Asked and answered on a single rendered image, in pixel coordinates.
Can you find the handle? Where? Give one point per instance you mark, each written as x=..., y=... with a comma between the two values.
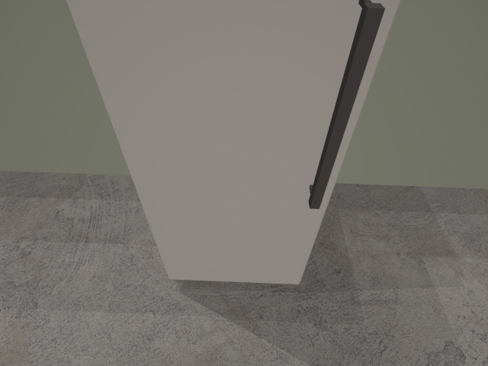
x=366, y=32

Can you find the fridge door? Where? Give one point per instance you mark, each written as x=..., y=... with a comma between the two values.
x=221, y=109

